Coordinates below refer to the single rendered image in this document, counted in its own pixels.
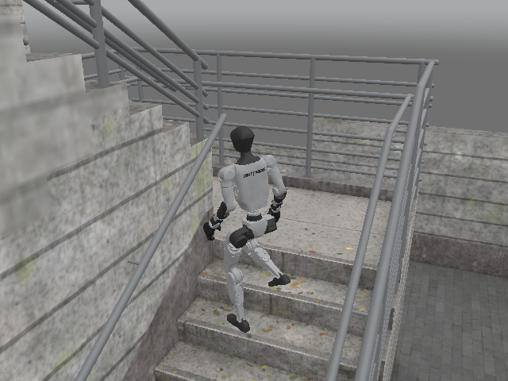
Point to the right robot hand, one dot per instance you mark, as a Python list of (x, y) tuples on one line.
[(276, 215)]

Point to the robot right upper arm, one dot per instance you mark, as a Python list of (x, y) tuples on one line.
[(274, 173)]

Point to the right robot thigh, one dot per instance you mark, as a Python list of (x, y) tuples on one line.
[(271, 226)]

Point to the robot right forearm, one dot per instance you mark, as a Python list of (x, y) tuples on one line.
[(277, 202)]

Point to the robot left upper arm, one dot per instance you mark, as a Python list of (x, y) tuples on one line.
[(226, 175)]

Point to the robot left forearm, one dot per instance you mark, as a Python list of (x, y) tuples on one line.
[(218, 217)]

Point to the humanoid robot torso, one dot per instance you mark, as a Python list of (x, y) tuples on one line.
[(251, 191)]

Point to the left robot hand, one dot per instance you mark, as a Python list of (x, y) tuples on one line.
[(209, 231)]

